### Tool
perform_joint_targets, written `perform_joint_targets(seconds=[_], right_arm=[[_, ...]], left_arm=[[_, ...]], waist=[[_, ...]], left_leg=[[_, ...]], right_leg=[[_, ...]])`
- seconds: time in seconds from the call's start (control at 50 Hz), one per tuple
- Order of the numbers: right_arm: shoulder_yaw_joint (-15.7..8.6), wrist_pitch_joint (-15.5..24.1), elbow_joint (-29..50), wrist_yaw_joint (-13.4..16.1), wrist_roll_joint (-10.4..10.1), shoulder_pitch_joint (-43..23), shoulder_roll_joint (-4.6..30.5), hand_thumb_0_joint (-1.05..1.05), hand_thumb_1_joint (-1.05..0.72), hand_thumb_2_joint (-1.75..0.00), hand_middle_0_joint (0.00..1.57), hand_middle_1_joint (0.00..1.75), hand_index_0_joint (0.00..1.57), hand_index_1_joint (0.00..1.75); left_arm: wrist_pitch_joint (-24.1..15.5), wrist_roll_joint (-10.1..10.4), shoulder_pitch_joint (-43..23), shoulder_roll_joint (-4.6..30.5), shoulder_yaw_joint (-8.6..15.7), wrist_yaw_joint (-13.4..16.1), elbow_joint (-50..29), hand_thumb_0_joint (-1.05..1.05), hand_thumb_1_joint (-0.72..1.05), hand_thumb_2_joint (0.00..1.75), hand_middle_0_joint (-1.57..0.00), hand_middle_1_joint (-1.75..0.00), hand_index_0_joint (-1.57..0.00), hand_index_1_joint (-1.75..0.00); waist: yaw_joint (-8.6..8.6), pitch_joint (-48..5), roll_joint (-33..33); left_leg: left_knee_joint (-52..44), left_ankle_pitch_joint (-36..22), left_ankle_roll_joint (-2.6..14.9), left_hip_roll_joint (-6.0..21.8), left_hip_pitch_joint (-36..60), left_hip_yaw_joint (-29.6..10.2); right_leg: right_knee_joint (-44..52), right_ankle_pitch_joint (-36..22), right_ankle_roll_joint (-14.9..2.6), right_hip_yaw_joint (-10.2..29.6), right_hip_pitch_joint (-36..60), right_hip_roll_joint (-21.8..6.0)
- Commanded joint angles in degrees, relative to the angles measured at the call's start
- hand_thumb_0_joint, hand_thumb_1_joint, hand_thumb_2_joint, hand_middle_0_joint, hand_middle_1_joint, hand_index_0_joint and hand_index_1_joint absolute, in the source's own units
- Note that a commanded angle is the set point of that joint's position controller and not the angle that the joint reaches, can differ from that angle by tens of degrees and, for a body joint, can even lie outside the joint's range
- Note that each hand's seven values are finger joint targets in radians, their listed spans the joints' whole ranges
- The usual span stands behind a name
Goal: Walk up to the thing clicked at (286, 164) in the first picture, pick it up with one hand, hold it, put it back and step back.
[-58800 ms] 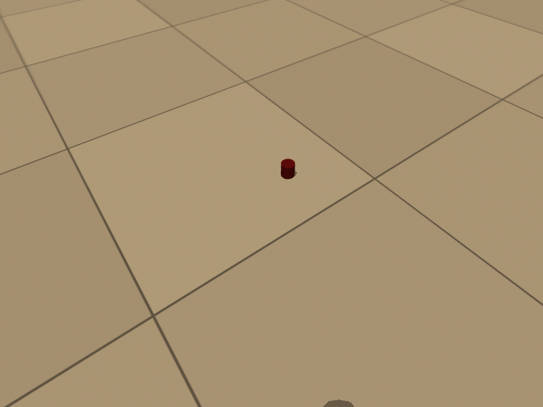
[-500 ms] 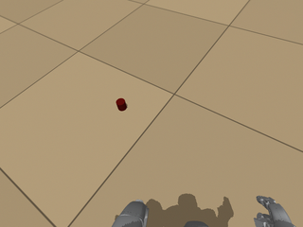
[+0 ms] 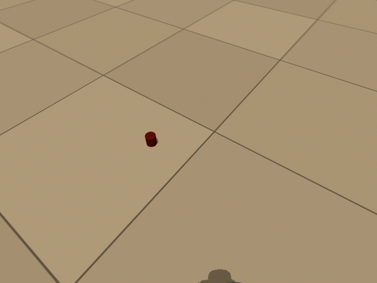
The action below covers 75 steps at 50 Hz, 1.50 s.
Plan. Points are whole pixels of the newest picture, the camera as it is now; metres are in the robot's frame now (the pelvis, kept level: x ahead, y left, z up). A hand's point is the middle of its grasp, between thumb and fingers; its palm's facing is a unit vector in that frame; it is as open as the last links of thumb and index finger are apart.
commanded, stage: step back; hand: left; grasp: from above
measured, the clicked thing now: (151, 139) +1.12 +0.27 -0.72
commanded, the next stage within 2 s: stand in 0.60 s
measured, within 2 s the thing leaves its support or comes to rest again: neither
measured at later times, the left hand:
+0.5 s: hand out of the picture +0.13 +0.31 -0.15, palm faces +0.02 -0.92 -0.40, open 7.4 cm
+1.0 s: hand out of the picture +0.13 +0.29 -0.14, palm faces -0.02 -0.94 -0.34, open 7.4 cm
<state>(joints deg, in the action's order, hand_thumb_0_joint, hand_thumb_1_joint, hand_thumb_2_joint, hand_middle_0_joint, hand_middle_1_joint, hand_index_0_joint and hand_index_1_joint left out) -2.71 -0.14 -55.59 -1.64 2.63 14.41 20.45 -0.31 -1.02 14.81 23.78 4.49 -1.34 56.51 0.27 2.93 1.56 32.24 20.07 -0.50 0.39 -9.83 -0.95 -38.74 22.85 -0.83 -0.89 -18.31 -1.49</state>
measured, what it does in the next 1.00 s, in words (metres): steps on the spot: left foot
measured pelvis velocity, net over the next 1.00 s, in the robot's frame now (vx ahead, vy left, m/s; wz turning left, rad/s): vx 0.05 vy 0.03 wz -0.01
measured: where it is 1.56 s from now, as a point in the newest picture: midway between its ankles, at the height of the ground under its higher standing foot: outside the picture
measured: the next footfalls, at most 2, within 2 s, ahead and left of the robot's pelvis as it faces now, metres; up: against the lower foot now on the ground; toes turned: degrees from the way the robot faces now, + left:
left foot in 0.36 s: +0.13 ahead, +0.17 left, +0.00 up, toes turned +2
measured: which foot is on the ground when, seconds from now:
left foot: down 0.00-0.04, up 0.06-0.34, down 0.36-1.00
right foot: down 0.00-1.00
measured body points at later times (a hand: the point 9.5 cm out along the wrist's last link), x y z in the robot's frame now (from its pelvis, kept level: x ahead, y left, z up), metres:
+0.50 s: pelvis +0.05 +0.03 +0.00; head +0.08 +0.04 +0.44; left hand +0.12 +0.36 -0.13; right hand +0.14 -0.26 -0.13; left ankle +0.09 +0.17 -0.73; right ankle +0.04 -0.10 -0.73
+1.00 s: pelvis +0.05 +0.03 +0.02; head +0.05 +0.03 +0.47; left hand +0.13 +0.33 -0.11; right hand +0.14 -0.27 -0.11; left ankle +0.09 +0.17 -0.73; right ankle +0.04 -0.11 -0.73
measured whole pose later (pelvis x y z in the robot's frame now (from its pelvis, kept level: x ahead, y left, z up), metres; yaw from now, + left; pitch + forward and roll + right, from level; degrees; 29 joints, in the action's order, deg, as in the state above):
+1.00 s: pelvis +0.05 +0.03 +0.02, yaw +0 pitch -4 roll +0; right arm -0.4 1.0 -64.3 -0.8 0.4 4.1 20.3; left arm -1.0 -0.2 5.1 20.2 0.1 -0.6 64.9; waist 0.3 3.9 -0.3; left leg 21.6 8.5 -1.7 2.7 -9.6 1.3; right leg -21.6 12.7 1.8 -0.1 -5.5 -1.9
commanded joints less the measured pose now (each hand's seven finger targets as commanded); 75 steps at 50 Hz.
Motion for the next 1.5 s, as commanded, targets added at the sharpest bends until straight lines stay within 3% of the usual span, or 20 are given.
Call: perform_joint_targets(seconds=[0.0, 0.02, 0.04, 0.06, 0.08, 0.14, 0.24, 0.3, 0.34, 0.36, 0.38, 0.4, 0.42, 0.48, 0.52, 0.6, 0.9, 0.98, 1.28, 1.48], right_arm=[[-2.8, 0.1, 5.2, 0.9, -0.9, -5.0, 10.8, 0.0, -0.9, -0.9, 0.2, 0.3, 0.2, 0.3], [-1.5, 0.2, 6.3, 0.9, -1.3, -3.7, 7.0, 0.0, -0.9, -0.9, 0.2, 0.3, 0.2, 0.3], [-2.2, 0.0, 6.4, 1.6, -1.0, -4.6, 9.5, 0.0, -0.9, -0.9, 0.2, 0.3, 0.2, 0.3], [-3.4, 0.1, 5.4, 2.1, -0.6, -3.4, 13.1, 0.0, -0.9, -0.9, 0.2, 0.3, 0.2, 0.3], [-3.8, 0.4, 4.8, 1.9, -0.8, -3.4, 14.2, 0.0, -0.9, -0.9, 0.2, 0.3, 0.2, 0.3], [-3.3, 0.7, 3.4, 1.3, -1.2, -1.5, 11.8, 0.0, -0.9, -0.9, 0.2, 0.3, 0.2, 0.3], [-3.0, 0.2, 2.8, 1.0, -1.1, -1.9, 10.2, 0.0, -0.9, -0.9, 0.2, 0.3, 0.2, 0.3], [-2.9, 0.9, 1.5, 1.7, -1.0, -1.6, 9.5, 0.0, -0.9, -0.9, 0.2, 0.3, 0.2, 0.3], [-3.4, 1.4, 0.8, 2.5, -0.7, -1.5, 11.7, 0.0, -0.9, -0.9, 0.2, 0.3, 0.2, 0.3], [-3.7, 1.7, 1.5, 2.8, -0.4, -3.0, 14.4, 0.0, -0.9, -0.9, 0.2, 0.3, 0.2, 0.3], [-3.3, 1.8, 2.9, 2.7, -1.0, -7.6, 16.6, 0.0, -0.9, -0.9, 0.2, 0.3, 0.2, 0.3], [-3.4, 1.5, 2.8, 2.4, -1.4, -10.1, 17.6, 0.0, -0.9, -0.9, 0.2, 0.3, 0.2, 0.3], [-3.1, 1.3, 2.0, 2.4, -1.1, -11.4, 16.3, 0.0, -0.9, -0.9, 0.2, 0.3, 0.2, 0.3], [-1.9, 1.2, 2.0, 2.5, -1.7, -12.6, 13.5, 0.0, -0.9, -0.9, 0.2, 0.3, 0.2, 0.3], [-1.6, 1.1, 1.0, 2.5, -2.0, -11.6, 12.4, 0.0, -0.9, -0.9, 0.2, 0.3, 0.2, 0.3], [-1.0, 2.4, -1.7, 1.9, -2.0, -11.4, 13.5, 0.0, -0.9, -0.9, 0.2, 0.3, 0.2, 0.3], [-0.2, 2.6, -4.9, 1.4, -2.2, -14.2, 11.6, 0.0, -0.9, -0.9, 0.2, 0.3, 0.2, 0.3], [-0.2, 2.3, -5.5, 1.4, -2.2, -13.9, 11.8, 0.0, -0.9, -0.9, 0.2, 0.3, 0.2, 0.3], [-0.1, 1.8, -6.6, 1.3, -1.9, -11.7, 12.5, 0.0, -0.9, -0.9, 0.2, 0.3, 0.2, 0.3], [0.5, 2.1, -6.9, 1.5, -2.1, -10.1, 11.7, 0.0, -0.9, -0.9, 0.2, 0.3, 0.2, 0.3]], left_arm=[[-3.6, -0.9, 3.7, 9.8, 2.8, 1.8, -1.8, 0.0, 0.9, 0.9, -0.2, -0.3, -0.2, -0.3], [-4.2, -1.6, 6.1, 13.8, 4.1, 2.4, -1.4, 0.0, 0.9, 0.9, -0.2, -0.3, -0.2, -0.3], [-4.2, -1.4, 4.6, 17.9, 4.7, 2.4, -2.7, 0.0, 0.9, 0.9, -0.2, -0.3, -0.2, -0.3], [-4.0, -1.3, -0.1, 19.1, 4.8, 2.4, -4.4, 0.0, 0.9, 0.9, -0.2, -0.3, -0.2, -0.3], [-4.2, -1.0, -1.1, 17.0, 4.5, 2.3, -4.8, 0.0, 0.9, 0.9, -0.2, -0.3, -0.2, -0.3], [-4.9, -0.5, -2.7, 13.3, 3.2, 2.7, -4.8, 0.0, 0.9, 0.9, -0.2, -0.3, -0.2, -0.3], [-4.3, -0.6, -5.9, 12.6, 2.2, 2.6, -5.7, 0.0, 0.9, 0.9, -0.2, -0.3, -0.2, -0.3], [-3.0, 0.4, -6.7, 11.8, 1.4, 2.6, -5.8, 0.0, 0.9, 0.9, -0.2, -0.3, -0.2, -0.3], [-2.2, 0.8, -5.3, 9.2, 0.4, 2.7, -6.0, 0.0, 0.9, 0.9, -0.2, -0.3, -0.2, -0.3], [-1.9, 1.3, -3.4, 7.5, -0.1, 2.7, -6.2, 0.0, 0.9, 0.9, -0.2, -0.3, -0.2, -0.3], [-1.1, 1.7, -2.7, 7.2, -0.4, 2.9, -5.0, 0.0, 0.9, 0.9, -0.2, -0.3, -0.2, -0.3], [-0.8, 1.3, -3.0, 9.1, 0.2, 3.0, -3.5, 0.0, 0.9, 0.9, -0.2, -0.3, -0.2, -0.3], [-0.9, 1.1, -3.6, 9.0, 0.1, 2.9, -2.5, 0.0, 0.9, 0.9, -0.2, -0.3, -0.2, -0.3], [-1.8, 0.8, -2.5, 10.7, 0.6, 2.6, -1.4, 0.0, 0.9, 0.9, -0.2, -0.3, -0.2, -0.3], [-2.0, 0.7, -4.3, 12.0, 0.8, 2.7, -1.3, 0.0, 0.9, 0.9, -0.2, -0.3, -0.2, -0.3], [-1.7, 1.1, -7.6, 7.6, -1.6, 2.0, 0.5, 0.0, 0.9, 0.9, -0.2, -0.3, -0.2, -0.3], [-2.1, 0.7, -12.0, 8.9, -2.1, 1.4, 4.9, 0.0, 0.9, 0.9, -0.2, -0.3, -0.2, -0.3], [-2.0, 0.4, -12.4, 8.9, -2.1, 1.4, 5.5, 0.0, 0.9, 0.9, -0.2, -0.3, -0.2, -0.3], [-1.4, 0.4, -10.0, 8.8, -2.0, 1.2, 6.2, 0.0, 0.9, 0.9, -0.2, -0.3, -0.2, -0.3], [-1.9, 0.7, -10.5, 9.5, -2.0, 1.4, 5.5, 0.0, 0.9, 0.9, -0.2, -0.3, -0.2, -0.3]], waist=[[-3.95, -2.1, -4.9], [-4.32, -2.5, 7.2], [-4.67, -1.1, 6.5], [-3.1, 3.0, 4.0], [-2.59, 5.6, 1.4], [-1.21, 2.5, 1.6], [-0.76, -0.9, 6.9], [0.43, -4.3, 7.2], [0.17, -5.8, 1.4], [-1.01, -8.3, -5.5], [-2.45, -8.0, -7.8], [-2.03, -7.3, -9.3], [-2.73, -5.6, -8.6], [-2.84, -6.5, -7.2], [-1.53, -8.1, -5.3], [-1.26, -7.9, -5.8], [-0.49, -4.8, -2.7], [-0.05, -3.4, -2.4], [-0.17, -1.2, -2.9], [0.23, -5.3, -1.4]], left_leg=[[3.5, 6.6, 5.95, 5.3, -13.9, -4.7], [18.3, 9.4, 3.07, -1.4, -22.6, -0.9], [23.5, 14.7, 2.21, -3.0, -25.2, -4.0], [25.7, 14.9, 1.85, 0.2, -22.9, -7.3], [26.3, 12.9, 1.81, 1.4, -22.9, -8.0], [23.7, 5.4, 1.32, 2.0, -19.0, -7.4], [9.8, 2.4, -0.01, 2.4, -8.3, 0.0], [-2.5, -8.8, 0.55, 0.2, -0.9, 4.1], [-6.1, -19.9, 2.62, 4.1, 3.6, -1.8], [-7.5, -25.5, 5.7, 12.0, 4.6, -11.3], [-9.7, -21.0, 10.97, 17.7, -1.7, -16.7], [-9.5, -17.0, 13.35, 18.8, -6.8, -16.3], [-9.0, -16.0, 11.39, 16.4, -8.8, -13.3], [-2.8, -19.6, 5.06, 9.3, -6.4, -5.1], [-1.2, -19.0, 3.68, 7.3, -4.9, -3.1], [-7.6, -22.4, 4.17, 9.8, -0.7, -6.5], [-14.3, -17.7, 1.25, 7.8, 3.2, -3.2], [-15.8, -10.4, 1.11, 7.3, 2.0, -3.1], [-17.9, -2.4, 0.9, 7.3, -0.1, -4.4], [-14.7, -17.1, 1.15, 7.6, 3.6, -3.0]], right_leg=[[15.5, -6.0, -0.5, 1.6, 17.8, 1.7], [21.4, -0.7, -3.38, 21.4, 21.6, -9.6], [26.5, 11.2, -9.35, 35.6, 14.8, -19.9], [26.7, 15.2, -14.48, 39.4, 7.0, -24.1], [25.6, 11.7, -15.16, 35.6, 5.3, -22.4], [21.3, -7.5, -9.86, 18.7, 6.5, -14.7], [16.4, -18.9, -8.46, 9.4, 1.4, -12.1], [7.1, -30.2, -6.02, 5.4, 2.2, -9.4], [1.1, -27.8, -2.84, 4.3, 0.2, -6.3], [-3.5, -20.5, -0.92, 2.8, -1.4, -2.3], [-3.8, -3.9, -0.01, 0.2, 1.0, 1.1], [-4.1, 5.0, -0.16, 0.7, 5.9, 0.4], [0.0, 2.9, -0.61, 1.1, 7.7, 0.0], [7.1, -18.7, -1.35, 4.5, 9.3, -2.6], [8.5, -22.8, -2.35, 7.8, 8.7, -4.8], [10.1, -19.9, -0.19, 4.7, 10.3, -3.5], [20.9, -17.8, 0.06, 5.4, 11.7, -5.8], [23.0, -13.3, 0.21, 5.5, 10.6, -5.7], [24.1, -6.7, -0.03, 5.4, 7.6, -5.0], [22.8, -18.2, 0.06, 5.7, 10.8, -6.3]])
